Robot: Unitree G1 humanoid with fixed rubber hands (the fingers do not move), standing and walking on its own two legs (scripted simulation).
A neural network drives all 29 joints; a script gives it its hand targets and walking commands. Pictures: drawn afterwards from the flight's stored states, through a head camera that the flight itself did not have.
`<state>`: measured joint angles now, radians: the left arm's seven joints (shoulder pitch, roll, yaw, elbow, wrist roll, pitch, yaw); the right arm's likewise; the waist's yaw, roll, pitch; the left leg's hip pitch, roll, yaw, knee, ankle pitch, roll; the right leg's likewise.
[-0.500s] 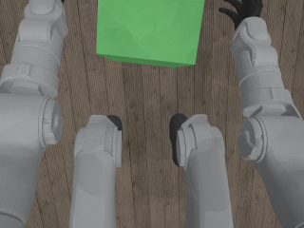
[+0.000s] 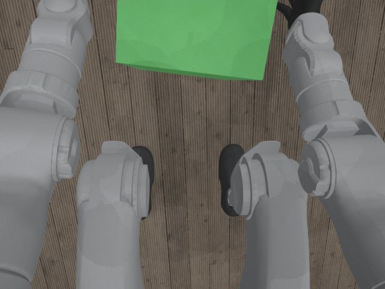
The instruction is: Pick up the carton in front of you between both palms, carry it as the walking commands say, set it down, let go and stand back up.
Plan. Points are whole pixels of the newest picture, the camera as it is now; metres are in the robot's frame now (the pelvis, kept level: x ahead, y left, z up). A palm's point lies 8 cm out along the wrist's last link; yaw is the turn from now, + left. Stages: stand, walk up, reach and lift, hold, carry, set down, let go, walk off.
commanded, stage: reach and lift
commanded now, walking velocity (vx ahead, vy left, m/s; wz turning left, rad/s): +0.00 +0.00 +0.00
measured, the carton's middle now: (193, 16) +0.53 +0.00 -0.24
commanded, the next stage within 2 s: none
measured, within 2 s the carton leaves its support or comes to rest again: leaves its support in 0.54 s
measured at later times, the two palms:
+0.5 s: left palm out of the picture +0.54 +0.15 -0.17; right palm (294, 6) +0.53 -0.15 -0.17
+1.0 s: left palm out of the picture +0.49 +0.16 +0.02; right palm out of the picture +0.49 -0.14 +0.02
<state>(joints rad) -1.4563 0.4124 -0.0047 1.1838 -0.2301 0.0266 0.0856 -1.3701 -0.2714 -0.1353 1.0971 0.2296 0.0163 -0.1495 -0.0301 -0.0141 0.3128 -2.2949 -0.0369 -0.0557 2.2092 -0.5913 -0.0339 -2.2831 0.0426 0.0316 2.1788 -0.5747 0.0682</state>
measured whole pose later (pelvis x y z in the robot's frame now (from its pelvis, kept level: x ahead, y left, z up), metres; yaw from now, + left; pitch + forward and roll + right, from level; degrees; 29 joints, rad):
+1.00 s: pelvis -0.02 +0.00 +0.09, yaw +2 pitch +42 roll -1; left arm -1.18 0.09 0.43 0.88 0.21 0.35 0.04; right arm -1.11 0.01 -0.55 0.76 -0.22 0.34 -0.07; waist -0.02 0.00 -0.11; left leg -2.12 -0.12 -0.09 1.88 -0.49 -0.07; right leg -2.10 0.11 0.08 1.87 -0.50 0.09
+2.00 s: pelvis +0.08 +0.00 +0.35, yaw +3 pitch +17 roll +0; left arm -0.41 -0.10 0.30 0.60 0.18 0.34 0.05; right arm -0.39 0.13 -0.33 0.57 -0.18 0.33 -0.06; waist -0.01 -0.01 -0.18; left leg -0.83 -0.08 -0.14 0.91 -0.39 -0.03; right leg -0.82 0.07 0.13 0.91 -0.39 0.03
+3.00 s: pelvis +0.10 +0.00 +0.41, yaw +3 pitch -4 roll +0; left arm -0.27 -0.15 0.24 0.33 0.28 0.66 0.00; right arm -0.27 0.15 -0.25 0.34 -0.28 0.65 0.00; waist 0.00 0.00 -0.01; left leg -0.13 -0.04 -0.14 0.42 -0.22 -0.02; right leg -0.13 0.04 0.14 0.42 -0.22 0.02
